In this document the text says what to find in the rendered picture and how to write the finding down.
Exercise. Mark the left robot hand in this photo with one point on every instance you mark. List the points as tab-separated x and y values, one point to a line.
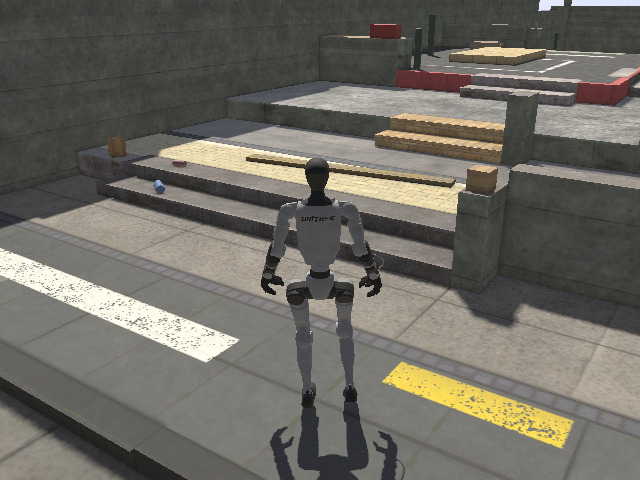
276	280

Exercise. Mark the left robot upper arm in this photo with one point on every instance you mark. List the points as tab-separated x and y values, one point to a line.
286	212

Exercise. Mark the robot torso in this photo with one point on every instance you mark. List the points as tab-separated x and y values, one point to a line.
318	233

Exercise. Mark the right robot upper arm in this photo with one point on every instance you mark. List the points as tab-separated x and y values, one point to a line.
350	211

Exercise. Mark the robot left foot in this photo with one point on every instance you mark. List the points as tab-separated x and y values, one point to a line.
307	399

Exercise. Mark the right robot hand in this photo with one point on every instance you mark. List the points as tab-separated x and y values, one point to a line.
369	282

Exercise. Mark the left robot forearm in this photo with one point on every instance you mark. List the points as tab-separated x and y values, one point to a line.
270	264

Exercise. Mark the right robot forearm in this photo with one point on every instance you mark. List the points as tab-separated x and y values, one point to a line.
369	263

